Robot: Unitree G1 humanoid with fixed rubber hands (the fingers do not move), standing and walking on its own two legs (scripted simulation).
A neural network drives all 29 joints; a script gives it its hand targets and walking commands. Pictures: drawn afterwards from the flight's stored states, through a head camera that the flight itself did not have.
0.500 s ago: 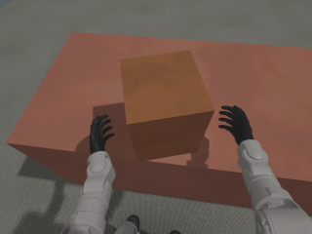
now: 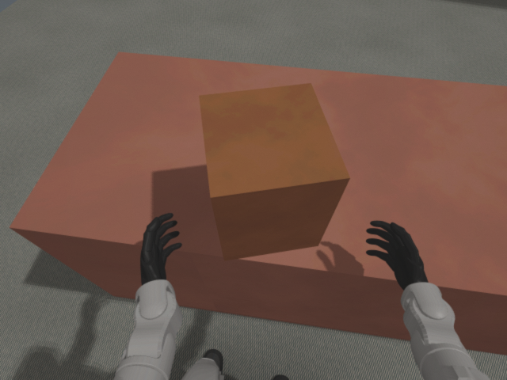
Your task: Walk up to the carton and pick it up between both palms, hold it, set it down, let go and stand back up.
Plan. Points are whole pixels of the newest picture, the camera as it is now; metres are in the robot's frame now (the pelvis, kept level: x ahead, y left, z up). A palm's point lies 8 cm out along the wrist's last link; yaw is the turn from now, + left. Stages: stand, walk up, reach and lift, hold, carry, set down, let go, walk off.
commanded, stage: set down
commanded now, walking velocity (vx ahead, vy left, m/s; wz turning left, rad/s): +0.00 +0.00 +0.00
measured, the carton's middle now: (264, 178) +0.47 +0.07 -0.03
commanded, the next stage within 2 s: none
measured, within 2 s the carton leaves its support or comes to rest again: neither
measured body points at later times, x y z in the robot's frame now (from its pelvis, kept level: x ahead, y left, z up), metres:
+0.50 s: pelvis +0.01 +0.00 +0.01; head +0.08 +0.01 +0.45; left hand +0.24 +0.20 -0.02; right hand +0.31 -0.21 -0.05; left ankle +0.08 +0.17 -0.72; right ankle +0.05 -0.06 -0.72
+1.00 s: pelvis +0.04 +0.01 +0.01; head +0.07 +0.03 +0.46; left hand +0.24 +0.21 -0.02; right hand +0.28 -0.22 -0.05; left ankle +0.08 +0.17 -0.72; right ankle +0.05 -0.06 -0.72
